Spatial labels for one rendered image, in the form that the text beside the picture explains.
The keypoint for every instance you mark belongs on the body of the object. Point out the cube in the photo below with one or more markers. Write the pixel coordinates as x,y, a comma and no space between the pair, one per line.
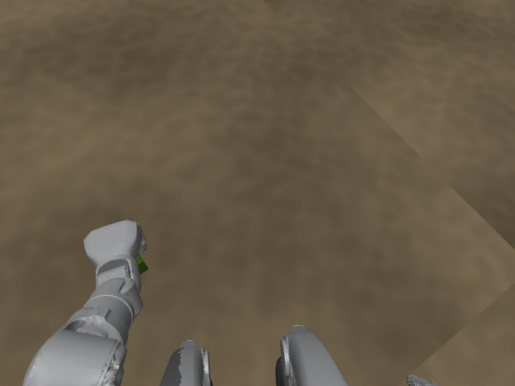
141,264

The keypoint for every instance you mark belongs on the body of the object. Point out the left robot arm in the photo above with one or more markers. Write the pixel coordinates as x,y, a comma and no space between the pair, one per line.
90,349

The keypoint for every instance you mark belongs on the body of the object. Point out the left robot hand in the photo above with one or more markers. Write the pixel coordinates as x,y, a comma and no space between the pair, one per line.
121,238

